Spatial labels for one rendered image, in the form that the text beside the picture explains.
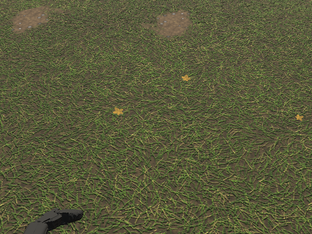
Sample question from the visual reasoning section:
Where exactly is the robot left hand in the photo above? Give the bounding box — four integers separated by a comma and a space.
23, 208, 84, 234

